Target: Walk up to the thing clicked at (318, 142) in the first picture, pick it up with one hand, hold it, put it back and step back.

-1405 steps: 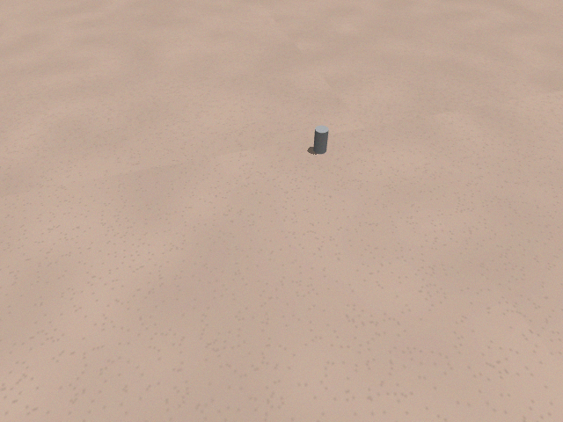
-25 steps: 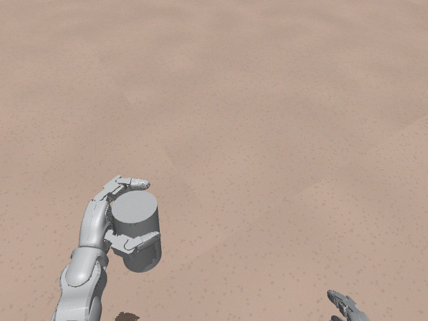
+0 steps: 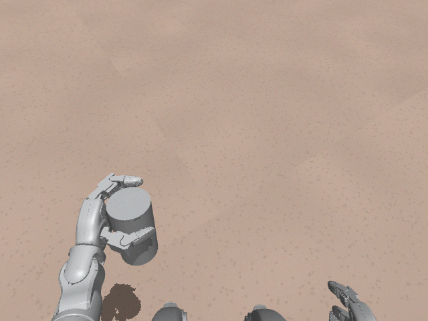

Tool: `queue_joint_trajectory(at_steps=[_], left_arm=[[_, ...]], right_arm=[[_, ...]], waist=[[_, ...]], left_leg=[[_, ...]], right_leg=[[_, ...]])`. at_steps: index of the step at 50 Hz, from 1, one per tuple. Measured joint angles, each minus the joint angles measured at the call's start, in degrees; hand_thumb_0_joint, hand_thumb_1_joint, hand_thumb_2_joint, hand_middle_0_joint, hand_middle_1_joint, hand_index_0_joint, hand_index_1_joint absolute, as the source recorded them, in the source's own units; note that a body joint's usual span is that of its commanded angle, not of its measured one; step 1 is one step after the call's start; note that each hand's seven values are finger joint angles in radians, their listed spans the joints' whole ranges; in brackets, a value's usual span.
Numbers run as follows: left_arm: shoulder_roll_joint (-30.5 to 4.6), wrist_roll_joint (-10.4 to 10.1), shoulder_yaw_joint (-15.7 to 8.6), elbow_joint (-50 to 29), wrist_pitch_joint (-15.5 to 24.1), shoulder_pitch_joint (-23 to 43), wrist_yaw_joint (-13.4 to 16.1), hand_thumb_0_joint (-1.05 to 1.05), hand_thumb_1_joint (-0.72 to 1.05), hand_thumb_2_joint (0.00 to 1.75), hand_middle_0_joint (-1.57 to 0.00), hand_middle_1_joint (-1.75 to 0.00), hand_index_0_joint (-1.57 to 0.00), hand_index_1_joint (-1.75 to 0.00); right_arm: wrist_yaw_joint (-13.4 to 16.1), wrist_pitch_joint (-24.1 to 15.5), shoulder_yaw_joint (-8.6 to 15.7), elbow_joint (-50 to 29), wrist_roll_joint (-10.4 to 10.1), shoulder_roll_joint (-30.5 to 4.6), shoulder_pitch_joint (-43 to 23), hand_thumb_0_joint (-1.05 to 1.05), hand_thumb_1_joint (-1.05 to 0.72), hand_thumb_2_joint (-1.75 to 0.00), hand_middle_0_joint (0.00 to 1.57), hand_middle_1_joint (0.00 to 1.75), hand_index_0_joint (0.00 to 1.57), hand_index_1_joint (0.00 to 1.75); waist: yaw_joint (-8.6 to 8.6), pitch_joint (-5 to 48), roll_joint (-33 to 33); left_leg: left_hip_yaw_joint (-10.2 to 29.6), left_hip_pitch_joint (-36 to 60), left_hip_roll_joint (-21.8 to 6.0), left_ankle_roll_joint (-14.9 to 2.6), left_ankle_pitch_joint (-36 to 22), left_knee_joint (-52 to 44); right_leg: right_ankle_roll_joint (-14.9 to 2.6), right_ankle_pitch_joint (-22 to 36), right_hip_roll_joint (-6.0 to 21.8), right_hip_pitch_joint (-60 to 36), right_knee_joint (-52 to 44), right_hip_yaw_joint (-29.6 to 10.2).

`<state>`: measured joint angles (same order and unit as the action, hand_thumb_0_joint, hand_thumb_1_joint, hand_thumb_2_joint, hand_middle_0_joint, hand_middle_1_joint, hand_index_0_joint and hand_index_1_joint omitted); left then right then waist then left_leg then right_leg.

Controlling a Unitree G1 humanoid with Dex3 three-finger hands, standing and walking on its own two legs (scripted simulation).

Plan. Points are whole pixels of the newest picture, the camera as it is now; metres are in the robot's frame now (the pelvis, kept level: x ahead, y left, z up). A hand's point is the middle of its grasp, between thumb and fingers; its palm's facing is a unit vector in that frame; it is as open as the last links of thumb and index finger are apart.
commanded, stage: crouch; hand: left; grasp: from the side
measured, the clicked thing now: (134, 227) +0.31 +0.16 -0.04
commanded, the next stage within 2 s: lower in 1.64 s
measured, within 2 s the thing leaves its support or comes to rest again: neither
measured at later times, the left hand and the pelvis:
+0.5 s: hand (148, 255) +0.32 +0.17 -0.25, palm faces -0.01 -1.00 -0.03, open 10.9 cm; pelvis -0.04 +0.00 -0.21, yaw -3 degrees
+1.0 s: hand (158, 268) +0.33 +0.17 -0.42, palm faces -0.01 -1.00 -0.04, open 10.9 cm; pelvis -0.06 +0.00 -0.35, yaw -5 degrees
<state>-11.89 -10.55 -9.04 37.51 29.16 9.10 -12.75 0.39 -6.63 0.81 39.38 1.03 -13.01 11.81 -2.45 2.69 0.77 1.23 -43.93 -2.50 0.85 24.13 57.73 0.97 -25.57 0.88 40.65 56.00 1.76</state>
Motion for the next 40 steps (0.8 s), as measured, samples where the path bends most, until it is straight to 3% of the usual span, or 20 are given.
queue_joint_trajectory(at_steps=[7,12,25,33,40], left_arm=[[-1.04,0.05,-1.99,6.67,8.26,3.21,-1.85,0.04,-0.37,1.01,-0.73,-0.99,-0.60,-0.96],[-1.95,0.13,-3.05,7.94,11.55,4.67,-2.33,0.04,-0.37,1.01,-0.73,-0.99,-0.60,-0.96],[-2.59,0.91,-5.71,8.28,14.40,7.88,-1.10,0.04,-0.38,1.02,-0.74,-0.98,-0.60,-0.96],[-4.15,3.07,-6.91,11.75,15.40,12.22,0.08,0.04,-0.38,1.03,-0.73,-0.99,-0.60,-0.97],[-4.73,3.25,-8.24,12.93,15.80,13.38,0.60,0.04,-0.38,1.03,-0.73,-0.99,-0.60,-0.97]], right_arm=[[-1.15,-0.52,0.59,-0.30,1.09,-1.16,-0.12,0.01,-0.87,-0.89,0.21,0.29,0.21,0.30],[-1.52,-0.30,0.47,-0.04,1.64,-1.60,-1.32,0.01,-0.88,-0.90,0.21,0.29,0.21,0.30],[-3.20,0.46,-0.25,1.90,3.41,-0.44,-7.64,0.01,-0.91,-0.90,0.21,0.29,0.21,0.30],[-4.45,0.83,-0.76,2.81,4.89,-0.37,-9.70,0.01,-0.91,-0.91,0.21,0.29,0.21,0.30],[-4.99,1.70,-1.18,3.39,5.03,-0.67,-9.67,0.01,-0.92,-0.91,0.21,0.29,0.21,0.30]], waist=[[-1.20,4.77,0.22],[-1.68,7.66,-0.21],[-0.66,8.56,-0.25],[-1.54,7.44,0.54],[-2.45,5.91,0.81]], left_leg=[[0.96,-18.81,-0.01,0.29,5.18,15.57],[1.75,-32.55,-0.10,0.49,9.05,27.56],[3.29,-57.58,-0.29,0.81,13.46,49.28],[4.33,-68.65,0.03,1.06,14.01,60.17],[4.88,-75.25,0.24,1.23,13.88,67.41]], right_leg=[[0.04,-5.61,0.04,18.58,15.81,0.25],[-0.12,-9.73,-0.09,32.15,27.90,0.43],[-0.49,-14.52,-0.69,57.01,49.82,0.61],[-0.47,-15.35,-0.85,67.79,60.72,0.80],[-0.37,-15.36,-1.11,74.38,68.07,0.70]])
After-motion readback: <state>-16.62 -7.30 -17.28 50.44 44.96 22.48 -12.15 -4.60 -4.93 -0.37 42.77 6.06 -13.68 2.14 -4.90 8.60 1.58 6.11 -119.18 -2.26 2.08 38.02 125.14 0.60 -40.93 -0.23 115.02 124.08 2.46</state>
